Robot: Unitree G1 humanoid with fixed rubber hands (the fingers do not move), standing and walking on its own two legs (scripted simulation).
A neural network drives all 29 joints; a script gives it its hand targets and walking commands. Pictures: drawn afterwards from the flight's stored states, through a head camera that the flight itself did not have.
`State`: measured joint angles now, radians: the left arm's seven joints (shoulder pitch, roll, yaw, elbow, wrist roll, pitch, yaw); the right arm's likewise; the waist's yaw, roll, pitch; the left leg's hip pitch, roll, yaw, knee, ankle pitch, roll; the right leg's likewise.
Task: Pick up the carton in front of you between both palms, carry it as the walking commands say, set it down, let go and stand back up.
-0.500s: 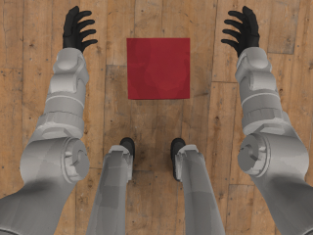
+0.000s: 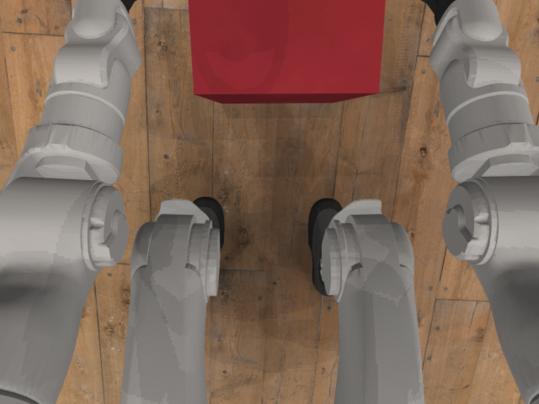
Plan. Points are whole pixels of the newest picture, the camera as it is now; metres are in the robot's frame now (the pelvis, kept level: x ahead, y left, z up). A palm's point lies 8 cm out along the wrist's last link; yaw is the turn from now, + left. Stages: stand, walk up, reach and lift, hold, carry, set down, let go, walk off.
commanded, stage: reach and lift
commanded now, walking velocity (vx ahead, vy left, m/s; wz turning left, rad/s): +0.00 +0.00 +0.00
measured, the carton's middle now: (281, 26) +0.54 -0.02 -0.28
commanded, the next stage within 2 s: none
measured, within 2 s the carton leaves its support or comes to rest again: leaves its support in 1.00 s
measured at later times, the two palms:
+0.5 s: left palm (133, 7) +0.54 +0.16 -0.21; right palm (420, 15) +0.54 -0.19 -0.21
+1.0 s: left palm (150, 2) +0.55 +0.14 -0.20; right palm (404, 11) +0.54 -0.17 -0.20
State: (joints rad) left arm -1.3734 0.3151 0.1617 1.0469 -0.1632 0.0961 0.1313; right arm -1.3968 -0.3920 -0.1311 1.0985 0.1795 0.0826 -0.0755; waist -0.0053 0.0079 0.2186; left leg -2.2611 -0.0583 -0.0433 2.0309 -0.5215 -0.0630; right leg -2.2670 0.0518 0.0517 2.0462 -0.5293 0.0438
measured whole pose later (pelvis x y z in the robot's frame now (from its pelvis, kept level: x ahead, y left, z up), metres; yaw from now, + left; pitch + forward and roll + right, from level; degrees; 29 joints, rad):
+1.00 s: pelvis +0.01 +0.00 -0.04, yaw -1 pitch +38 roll +0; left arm -1.40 0.24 0.20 1.03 -0.10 0.16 0.15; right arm -1.39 -0.27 -0.17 1.02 0.11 0.16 -0.11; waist -0.01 0.02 0.31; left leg -2.28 -0.06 -0.05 2.21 -0.58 -0.06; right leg -2.28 0.04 0.04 2.21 -0.58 0.04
